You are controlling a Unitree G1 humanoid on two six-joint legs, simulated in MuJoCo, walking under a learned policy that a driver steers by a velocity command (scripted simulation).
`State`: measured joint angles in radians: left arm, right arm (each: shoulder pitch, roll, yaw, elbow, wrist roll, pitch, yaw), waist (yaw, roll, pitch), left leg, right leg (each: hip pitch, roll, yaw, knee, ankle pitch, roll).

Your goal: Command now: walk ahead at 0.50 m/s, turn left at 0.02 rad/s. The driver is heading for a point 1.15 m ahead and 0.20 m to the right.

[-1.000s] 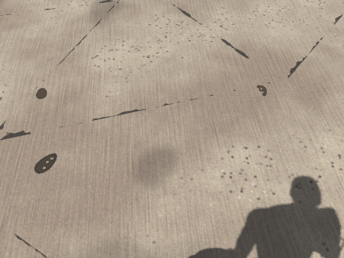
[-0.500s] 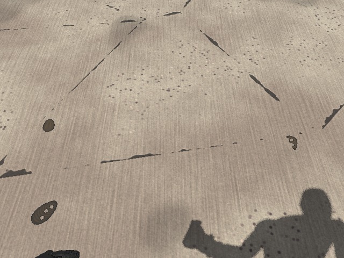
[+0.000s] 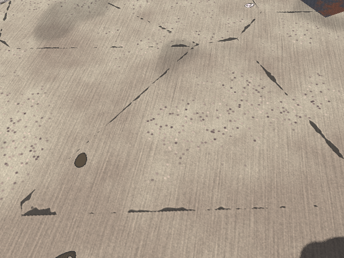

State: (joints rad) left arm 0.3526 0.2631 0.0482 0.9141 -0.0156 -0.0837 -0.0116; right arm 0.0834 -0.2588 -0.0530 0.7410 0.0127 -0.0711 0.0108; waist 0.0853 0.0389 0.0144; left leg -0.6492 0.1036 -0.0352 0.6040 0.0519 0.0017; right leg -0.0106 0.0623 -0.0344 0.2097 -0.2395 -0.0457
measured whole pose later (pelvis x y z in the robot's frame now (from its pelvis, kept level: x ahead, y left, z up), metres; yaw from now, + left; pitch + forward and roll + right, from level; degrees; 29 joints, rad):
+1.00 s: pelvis +0.54 -0.02 +0.00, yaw -1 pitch +2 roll -1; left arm 0.34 0.26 0.05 0.91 0.00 -0.08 -0.01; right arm 0.12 -0.28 -0.06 0.82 0.01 -0.07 0.00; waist 0.06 0.04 0.00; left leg -0.68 0.13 -0.04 0.75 -0.01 -0.01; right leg -0.07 0.06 -0.06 0.23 -0.18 -0.05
